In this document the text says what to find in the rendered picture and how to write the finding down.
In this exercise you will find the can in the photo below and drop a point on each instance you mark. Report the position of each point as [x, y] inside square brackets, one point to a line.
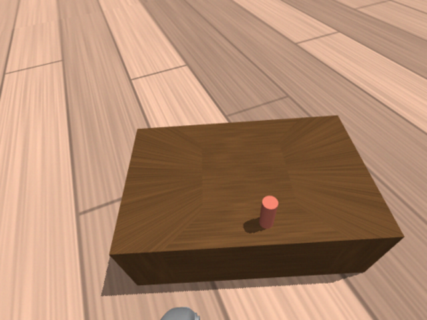
[268, 211]

